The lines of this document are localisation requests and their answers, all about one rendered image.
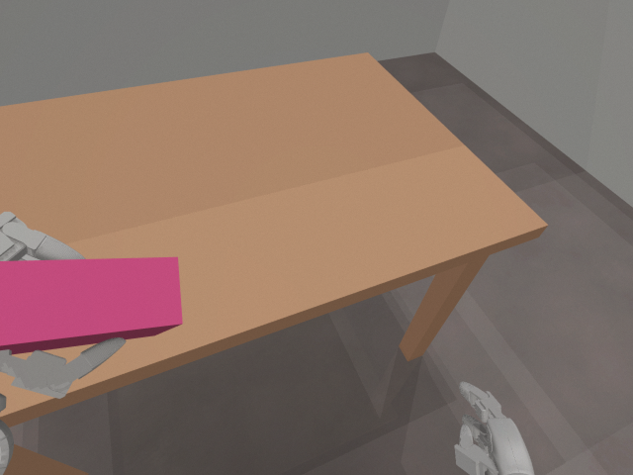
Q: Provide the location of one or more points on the left robot hand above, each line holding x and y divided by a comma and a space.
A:
43, 372

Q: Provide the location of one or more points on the sponge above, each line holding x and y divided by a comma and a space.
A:
50, 304

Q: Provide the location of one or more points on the table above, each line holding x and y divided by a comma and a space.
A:
286, 192

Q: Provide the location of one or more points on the right robot hand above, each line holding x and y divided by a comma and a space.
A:
501, 449

